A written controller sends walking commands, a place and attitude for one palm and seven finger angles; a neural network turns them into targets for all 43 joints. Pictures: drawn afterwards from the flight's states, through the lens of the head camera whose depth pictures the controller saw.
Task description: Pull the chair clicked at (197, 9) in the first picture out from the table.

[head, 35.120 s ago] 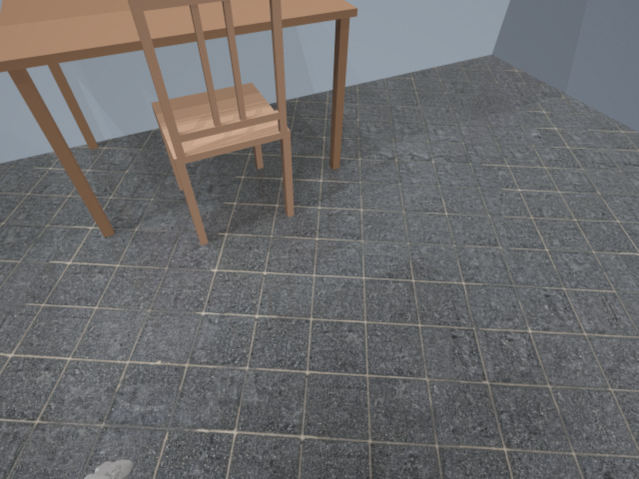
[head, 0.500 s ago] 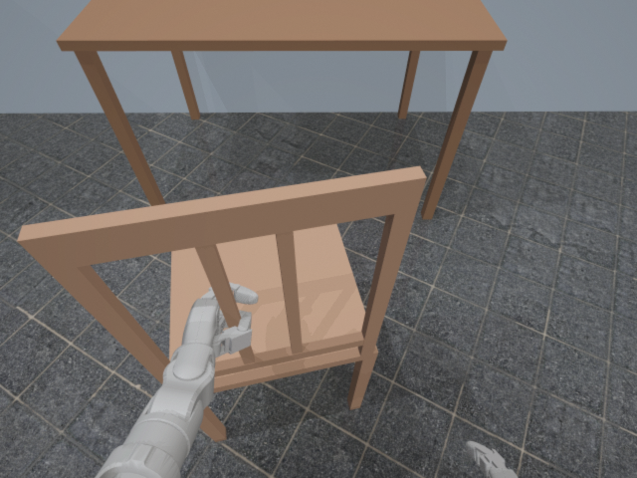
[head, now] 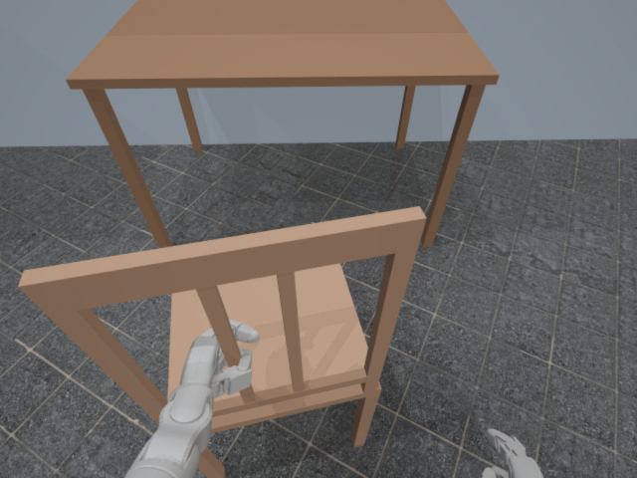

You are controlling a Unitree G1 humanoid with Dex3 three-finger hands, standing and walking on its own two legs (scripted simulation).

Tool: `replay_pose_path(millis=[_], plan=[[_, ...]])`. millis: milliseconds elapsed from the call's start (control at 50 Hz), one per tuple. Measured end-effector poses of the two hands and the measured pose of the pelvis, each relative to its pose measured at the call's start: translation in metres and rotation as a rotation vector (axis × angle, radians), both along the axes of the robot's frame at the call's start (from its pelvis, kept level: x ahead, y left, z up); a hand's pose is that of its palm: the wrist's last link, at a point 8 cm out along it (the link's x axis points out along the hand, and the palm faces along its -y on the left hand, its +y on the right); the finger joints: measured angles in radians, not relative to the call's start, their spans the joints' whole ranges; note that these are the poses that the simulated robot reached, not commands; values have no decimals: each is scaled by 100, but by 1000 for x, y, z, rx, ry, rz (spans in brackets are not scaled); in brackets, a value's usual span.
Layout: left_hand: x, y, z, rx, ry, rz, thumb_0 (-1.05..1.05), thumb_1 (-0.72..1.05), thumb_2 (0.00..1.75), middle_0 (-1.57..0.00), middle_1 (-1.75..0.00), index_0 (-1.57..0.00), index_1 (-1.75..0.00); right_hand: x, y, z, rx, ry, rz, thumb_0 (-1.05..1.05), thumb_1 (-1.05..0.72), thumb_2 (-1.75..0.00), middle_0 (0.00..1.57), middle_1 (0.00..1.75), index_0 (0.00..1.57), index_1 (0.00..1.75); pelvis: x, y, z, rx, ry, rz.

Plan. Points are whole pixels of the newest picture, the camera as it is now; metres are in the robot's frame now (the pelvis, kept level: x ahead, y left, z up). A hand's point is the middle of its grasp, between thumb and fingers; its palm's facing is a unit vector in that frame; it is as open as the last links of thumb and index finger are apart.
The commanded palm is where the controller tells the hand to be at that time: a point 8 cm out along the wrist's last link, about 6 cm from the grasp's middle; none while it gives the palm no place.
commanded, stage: stop walking, hand still on the chair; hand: left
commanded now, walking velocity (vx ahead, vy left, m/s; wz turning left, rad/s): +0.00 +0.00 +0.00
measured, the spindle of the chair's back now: (232, 353) +0.30 +0.14 -0.06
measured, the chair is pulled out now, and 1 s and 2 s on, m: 0.59 0.59 0.59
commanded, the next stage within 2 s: open the thumb and straighten the fingers in 0.14 s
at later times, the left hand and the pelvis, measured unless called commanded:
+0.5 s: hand (239, 364) +0.28 +0.13 -0.06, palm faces -0.06 -0.99 -0.15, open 8.2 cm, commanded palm +0.26 +0.19 -0.04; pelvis +0.00 +0.01 -0.01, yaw +1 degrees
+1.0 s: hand (227, 360) +0.29 +0.15 -0.06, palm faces +0.00 -0.99 -0.16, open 17.1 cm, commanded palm +0.27 +0.20 -0.04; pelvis +0.03 +0.01 -0.03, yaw +2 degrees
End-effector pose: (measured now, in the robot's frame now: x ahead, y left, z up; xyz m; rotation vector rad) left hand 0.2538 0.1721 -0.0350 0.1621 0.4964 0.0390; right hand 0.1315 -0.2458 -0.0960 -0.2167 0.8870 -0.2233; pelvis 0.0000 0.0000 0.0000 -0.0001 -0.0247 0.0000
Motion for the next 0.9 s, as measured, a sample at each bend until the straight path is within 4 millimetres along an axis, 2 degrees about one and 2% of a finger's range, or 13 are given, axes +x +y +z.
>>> replay_pose_path(millis=[100,220,360,440,560,620,700,780,900], plan=[[0,0,0,-2,0,-5,5,71,80,-22,-118,-50,-145,7,11,1,17,-11,15,1,-91,-90,20,30,21,30,2,2,0,0,3,-1],[0,1,0,-4,1,-12,5,71,80,-22,-119,-50,-145,5,21,-2,37,8,22,1,-91,-90,20,30,21,30,4,5,0,-1,2,0],[5,6,-2,-30,-11,-27,4,64,78,-26,-125,-50,-145,-5,18,-6,73,22,16,1,-91,-90,20,30,21,30,4,6,-5,0,46,16],[9,9,-2,-18,-28,-54,3,45,68,-32,-130,-50,-145,-7,10,-8,56,2,18,1,-91,-90,20,30,21,30,3,9,-9,-3,77,13],[16,16,-5,-7,-9,-40,1,-4,45,-38,-131,-48,-138,-4,5,-15,41,-14,21,1,-91,-90,20,30,21,30,7,12,-15,-1,118,8],[17,20,-5,-6,-3,-22,1,-24,35,-38,-123,-44,-127,2,6,-18,44,-30,25,1,-91,-90,20,30,21,30,10,13,-18,0,134,6],[17,21,-5,-7,2,-20,0,-39,27,-34,-104,-36,-106,13,11,-21,51,-56,40,1,-91,-90,20,30,20,30,15,13,-21,-1,148,11],[17,18,-6,-14,6,-27,0,-47,24,-27,-80,-28,-81,27,16,-22,58,-88,60,1,-91,-90,20,30,21,30,20,13,-24,-1,157,15],[19,27,-11,-1,21,0,-1,-52,21,-14,-40,-14,-40,42,17,-22,54,-112,86,1,-91,-90,20,30,21,30,23,9,-28,-2,169,23]])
